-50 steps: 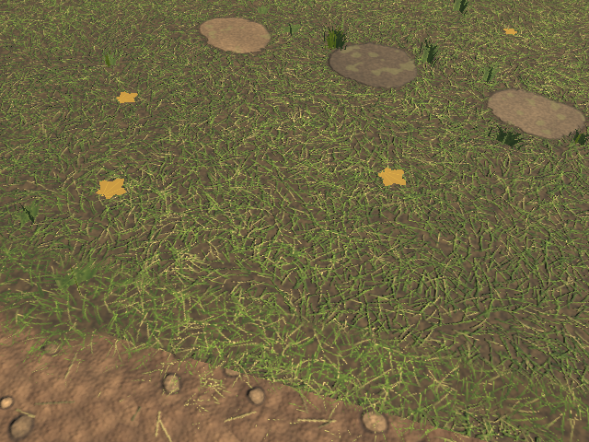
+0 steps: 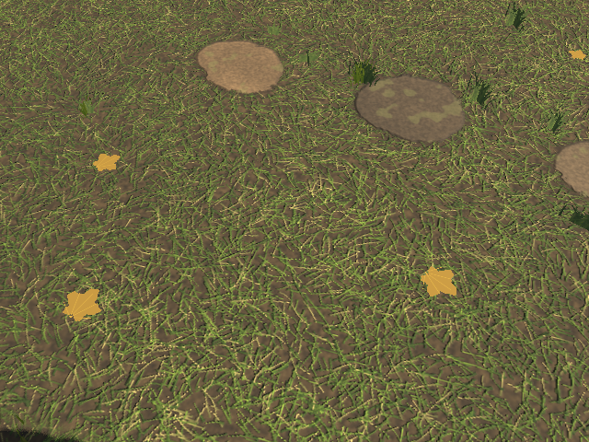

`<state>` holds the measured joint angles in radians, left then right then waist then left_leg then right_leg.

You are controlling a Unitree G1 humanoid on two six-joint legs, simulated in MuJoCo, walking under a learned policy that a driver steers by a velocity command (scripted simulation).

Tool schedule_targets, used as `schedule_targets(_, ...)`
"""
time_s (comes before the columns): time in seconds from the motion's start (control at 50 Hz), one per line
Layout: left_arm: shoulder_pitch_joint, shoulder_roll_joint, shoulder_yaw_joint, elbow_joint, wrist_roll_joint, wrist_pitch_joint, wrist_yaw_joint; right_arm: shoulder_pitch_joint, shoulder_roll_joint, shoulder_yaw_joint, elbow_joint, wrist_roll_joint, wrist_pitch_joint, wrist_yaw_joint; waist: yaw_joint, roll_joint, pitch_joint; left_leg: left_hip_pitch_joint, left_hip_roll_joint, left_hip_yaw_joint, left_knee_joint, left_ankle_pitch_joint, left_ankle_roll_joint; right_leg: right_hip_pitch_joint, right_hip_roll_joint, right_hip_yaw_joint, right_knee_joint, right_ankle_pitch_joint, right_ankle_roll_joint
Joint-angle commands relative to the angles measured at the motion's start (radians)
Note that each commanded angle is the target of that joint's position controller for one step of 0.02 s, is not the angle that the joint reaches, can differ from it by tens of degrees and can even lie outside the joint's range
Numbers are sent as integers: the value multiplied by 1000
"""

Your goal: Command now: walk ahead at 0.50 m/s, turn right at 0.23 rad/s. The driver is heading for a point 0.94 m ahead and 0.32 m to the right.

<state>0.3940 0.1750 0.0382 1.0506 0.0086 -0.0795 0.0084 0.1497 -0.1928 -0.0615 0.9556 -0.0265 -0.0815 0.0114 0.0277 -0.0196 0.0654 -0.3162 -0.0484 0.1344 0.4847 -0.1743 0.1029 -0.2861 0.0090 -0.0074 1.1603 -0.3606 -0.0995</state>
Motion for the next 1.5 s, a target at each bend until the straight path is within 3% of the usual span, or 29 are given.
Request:
schedule_targets(0.02, 53, 44, 18, -40, 22, 16, -14, 120, -24, 0, 15, 8, -21, -11, -5, 57, -19, 157, 297, -297, -329, 61, 72, -215, -94, 62, 26, 93, 5)
schedule_targets(0.12, -73, 36, 25, -99, 21, 54, -34, 219, -75, -5, 42, 11, -45, -20, 2, 75, 14, 171, 268, -124, -356, 248, 33, -339, -108, 28, -42, 222, 25)
schedule_targets(0.22, -268, 29, 13, -175, 12, 48, -47, 280, -72, 5, 50, 11, -45, -29, -34, 83, 44, 224, 236, 3, -343, 408, -3, -370, -87, -45, -312, 378, 33)
schedule_targets(0.3, -384, 28, 3, -227, 17, 46, -51, 354, -95, 3, 75, 10, -37, -45, -67, 84, 54, 353, 276, 54, -306, 546, -2, -349, -54, -128, -485, 357, 3)
schedule_targets(0.38, -289, 68, 23, -215, 23, 47, -44, 332, -140, -9, 73, 3, -19, -64, 0, 131, -23, 457, 310, 112, -79, 1010, -8, -197, 40, -183, -523, 179, -76)
schedule_targets(0.42, -107, 115, 49, -163, 29, 40, -38, 303, -166, -18, 52, 1, -3, -58, 79, 131, -124, 408, 314, 117, 230, 967, 1, 17, 90, -165, -601, 124, -130)
schedule_targets(0.44, 21, 171, 74, -130, 42, 34, -29, 269, -172, -21, 26, 7, -2, -48, 154, 66, -188, 238, 287, 127, 506, 719, -22, 229, 24, -40, -696, 108, -178)
schedule_targets(0.46, 16, 279, 102, -142, 45, 37, -19, 306, -58, -2, -40, 19, -5, -26, 80, -161, -262, -196, 108, 107, 879, -203, -71, 535, -286, 444, -720, 146, -319)
schedule_targets(0.48, 32, 293, 104, -148, 16, 52, -22, 196, -122, -14, -91, 18, -17, -17, 102, -90, -300, -382, 10, -122, 1026, -340, -79, 574, -350, 749, -866, 117, -383)
schedule_targets(0.5, -31, 264, 95, -149, 8, 55, -14, 115, -122, -10, -123, 19, -32, -11, 74, -26, -149, -479, 89, -173, 973, -232, -69, 475, -336, 592, -898, 145, -340)
schedule_targets(0.54, -115, 177, 72, -160, 4, 44, -8, 130, -123, -11, -111, 13, -36, -15, -11, 90, -44, -371, 146, -168, 797, -136, -79, 259, -250, 413, -928, 357, -247)
schedule_targets(0.6, -110, 163, 58, -160, -12, 11, -3, 157, -96, -7, -119, -24, 22, -6, -61, 54, -58, -260, 161, -159, 675, -136, -124, 154, -160, 287, -937, 557, -212)
schedule_targets(0.72, 30, 204, 64, -155, -12, 9, -7, -75, -107, -2, -218, -18, 50, 6, 11, -21, -29, -385, 147, -122, 438, 62, -162, 192, -105, 273, -943, 611, -134)
schedule_targets(0.88, 131, 225, 64, -169, 6, 18, 8, -297, -119, 22, -327, -3, 30, 16, 81, -60, -16, -399, 70, -130, 162, 125, -125, 367, -130, 357, -855, 700, -125)
schedule_targets(0.94, 54, 248, 67, -192, 8, 10, 14, -155, -155, 13, -301, 2, 14, 7, -2, -76, -51, -124, 28, -124, 40, 76, -75, 309, -129, 342, -770, 863, -70)
schedule_targets(0.96, 44, 254, 67, -192, 8, 4, 8, -36, -181, 1, -262, 2, 7, -3, -47, -63, -111, 29, 0, -106, 19, 64, -54, 296, -106, 323, -652, 965, -50)
schedule_targets(0.98, 30, 249, 64, -192, 2, -4, 0, 107, -203, -10, -227, -4, -5, -15, -121, -30, -187, 230, 42, -131, -30, 110, -25, 225, -58, 282, -470, 905, -31)
schedule_targets(1.0, 53, 174, 43, -221, -4, -12, -7, 263, -270, -24, -217, -29, -10, -31, -162, 75, -330, 455, 271, -372, -26, -37, 22, 84, -1, 229, -197, 559, -16)
schedule_targets(1.02, 221, 117, 37, -217, -37, -3, -7, 255, -350, -46, -201, -38, 2, -24, -65, 343, -408, 612, 492, -860, -152, -35, 169, -192, 167, 136, 80, -175, 21)
schedule_targets(1.04, 182, 190, 41, -189, 7, 9, 2, 181, -253, -33, -215, -9, 13, -11, -44, 156, -284, 486, 454, -888, -194, -191, 156, -276, 79, 160, 149, -112, 9)
schedule_targets(1.06, 85, 188, 41, -202, 15, 12, -6, 102, -176, -15, -226, 1, 13, -7, -37, 61, -143, 337, 405, -717, -218, -187, 135, -279, 47, 152, 118, -20, 14)
schedule_targets(1.08, 26, 173, 36, -217, 17, 13, -12, 75, -142, -5, -218, -6, 9, -3, -31, 22, -85, 254, 354, -594, -239, -84, 113, -271, 20, 142, 71, 22, 18)
schedule_targets(1.12, 3, 160, 32, -229, 28, 27, -27, 98, -136, 2, -184, -2, -3, -6, -9, 92, -63, 178, 283, -440, -270, 76, 84, -230, -9, 126, 3, 36, 29)
schedule_targets(1.2, -53, 140, 23, -249, 37, 42, -42, 176, -155, -2, -136, 15, -32, 4, -1, 113, -63, 184, 269, -339, -316, 203, 106, -283, -29, 87, -78, 80, 48)
schedule_targets(1.32, -320, 98, -13, -333, 29, 33, -58, 263, -165, -3, -92, 19, -23, 7, -57, 107, -10, 184, 221, -213, -363, 245, 86, -300, -80, -19, -410, 280, 83)
schedule_targets(1.4, -400, 116, -15, -358, 21, 28, -51, 317, -190, -8, -66, 15, -17, 5, -79, 112, -10, 247, 253, -205, -314, 325, 72, -230, -54, -51, -544, 274, 66)
schedule_targets(1.46, -345, 124, -10, -343, 29, 15, -38, 313, -193, -7, -48, 12, -3, -4, -46, 109, -22, 311, 263, -194, -180, 569, 42, -128, -12, -58, -633, 218, 31)
schedule_targets(1.48, -237, 127, -4, -302, 39, 4, -30, 308, -189, -5, -43, 19, 2, -7, 2, 85, -72, 314, 227, -162, -44, 681, 17, 4, 19, -70, -720, 274, 13)
schedule_targets(1.5, -112, 160, 7, -261, 56, -11, -20, 314, -169, 3, -46, 29, 2, -11, 45, 58, -161, 234, 183, -133, 116, 599, -14, 204, -27, -28, -740, 385, -10)
